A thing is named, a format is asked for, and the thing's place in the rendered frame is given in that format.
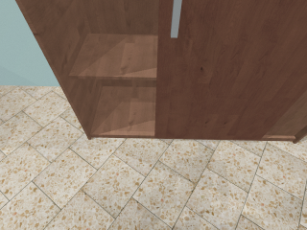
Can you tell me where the wardrobe door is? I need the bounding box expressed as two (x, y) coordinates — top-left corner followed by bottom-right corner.
(154, 0), (307, 140)
(265, 90), (307, 136)

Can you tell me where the handle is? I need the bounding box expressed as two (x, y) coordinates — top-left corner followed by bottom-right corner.
(170, 0), (182, 38)

